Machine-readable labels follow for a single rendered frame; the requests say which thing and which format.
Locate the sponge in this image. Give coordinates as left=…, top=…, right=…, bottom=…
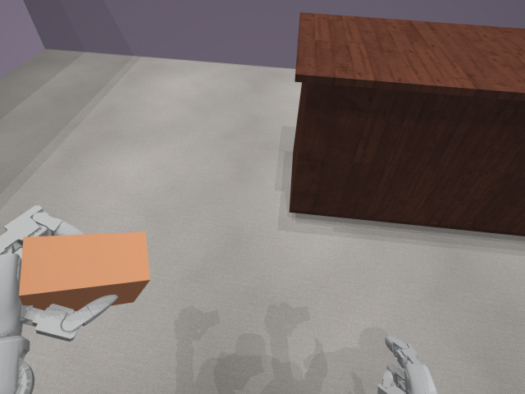
left=19, top=232, right=150, bottom=311

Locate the robot left forearm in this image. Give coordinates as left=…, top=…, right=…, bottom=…
left=0, top=336, right=34, bottom=394

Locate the right robot hand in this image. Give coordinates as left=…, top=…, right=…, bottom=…
left=377, top=335, right=439, bottom=394

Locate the left robot hand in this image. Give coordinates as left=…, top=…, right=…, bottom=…
left=0, top=205, right=118, bottom=341

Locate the table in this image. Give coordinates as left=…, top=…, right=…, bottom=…
left=290, top=12, right=525, bottom=236

